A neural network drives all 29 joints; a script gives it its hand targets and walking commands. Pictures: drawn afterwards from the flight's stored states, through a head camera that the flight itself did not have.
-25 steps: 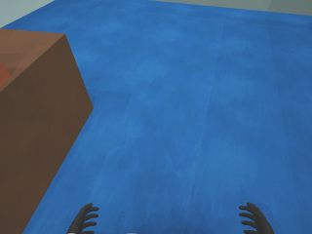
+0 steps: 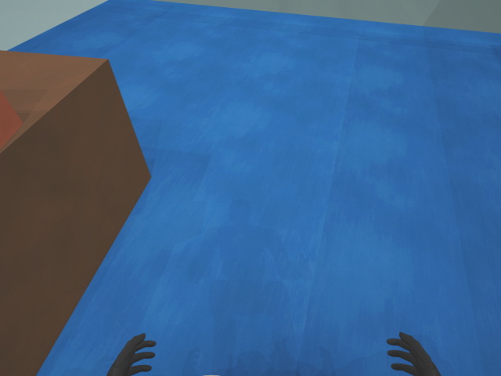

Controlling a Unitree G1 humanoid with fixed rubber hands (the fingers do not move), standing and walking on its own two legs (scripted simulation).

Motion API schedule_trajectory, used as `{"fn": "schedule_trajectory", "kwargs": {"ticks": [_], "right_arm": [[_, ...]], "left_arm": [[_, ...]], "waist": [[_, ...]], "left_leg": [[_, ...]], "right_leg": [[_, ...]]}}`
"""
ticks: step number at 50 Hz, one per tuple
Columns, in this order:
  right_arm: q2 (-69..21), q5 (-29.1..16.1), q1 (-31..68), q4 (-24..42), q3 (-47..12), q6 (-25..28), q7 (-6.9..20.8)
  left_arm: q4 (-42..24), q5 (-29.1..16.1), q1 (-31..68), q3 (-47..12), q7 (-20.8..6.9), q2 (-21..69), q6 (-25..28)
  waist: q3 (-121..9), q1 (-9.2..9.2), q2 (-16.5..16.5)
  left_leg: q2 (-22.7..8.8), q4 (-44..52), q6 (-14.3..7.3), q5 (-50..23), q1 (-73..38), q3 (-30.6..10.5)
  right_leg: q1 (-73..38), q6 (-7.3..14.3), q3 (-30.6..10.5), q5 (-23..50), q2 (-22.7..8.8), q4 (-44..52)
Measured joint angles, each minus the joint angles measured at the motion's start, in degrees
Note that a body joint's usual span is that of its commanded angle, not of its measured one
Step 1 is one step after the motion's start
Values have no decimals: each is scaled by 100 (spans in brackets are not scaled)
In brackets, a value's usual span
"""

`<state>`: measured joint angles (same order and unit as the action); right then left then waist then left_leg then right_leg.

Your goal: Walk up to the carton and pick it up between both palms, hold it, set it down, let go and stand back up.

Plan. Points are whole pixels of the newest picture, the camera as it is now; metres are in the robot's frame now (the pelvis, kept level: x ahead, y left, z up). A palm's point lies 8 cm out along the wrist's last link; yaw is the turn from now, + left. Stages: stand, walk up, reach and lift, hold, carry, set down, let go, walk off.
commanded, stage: stand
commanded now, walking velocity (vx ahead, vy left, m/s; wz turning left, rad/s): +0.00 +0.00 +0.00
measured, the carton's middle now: out of the picture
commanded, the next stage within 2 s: walk up in 1.16 s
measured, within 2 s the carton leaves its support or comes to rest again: neither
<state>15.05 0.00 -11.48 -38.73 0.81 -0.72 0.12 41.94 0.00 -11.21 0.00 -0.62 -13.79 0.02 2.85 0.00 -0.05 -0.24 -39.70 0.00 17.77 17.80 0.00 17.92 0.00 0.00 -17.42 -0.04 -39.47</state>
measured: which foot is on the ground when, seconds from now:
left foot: down 0.00-1.00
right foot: down 0.00-1.00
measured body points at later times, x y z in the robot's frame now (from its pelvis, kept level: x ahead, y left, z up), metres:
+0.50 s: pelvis +0.00 +0.00 +0.00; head -0.01 +0.00 +0.45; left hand +0.13 +0.25 -0.11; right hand +0.14 -0.26 -0.10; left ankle +0.04 +0.12 -0.72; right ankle +0.05 -0.12 -0.72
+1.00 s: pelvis +0.00 +0.00 +0.00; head -0.01 +0.00 +0.45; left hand +0.12 +0.25 -0.12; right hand +0.13 -0.26 -0.10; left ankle +0.04 +0.12 -0.72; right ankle +0.05 -0.12 -0.72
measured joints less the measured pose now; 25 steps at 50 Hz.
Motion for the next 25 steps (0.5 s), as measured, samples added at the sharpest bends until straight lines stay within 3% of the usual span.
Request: {"fn": "schedule_trajectory", "kwargs": {"ticks": [25], "right_arm": [[58, 0, 0, -221, 0, 1, 7]], "left_arm": [[225, 0, 0, 0, -14, -51, 0]], "waist": [[0, 0, -6]], "left_leg": [[0, 0, 0, -13, 0, 0]], "right_leg": [[0, 0, 0, 12, 0, 0]]}}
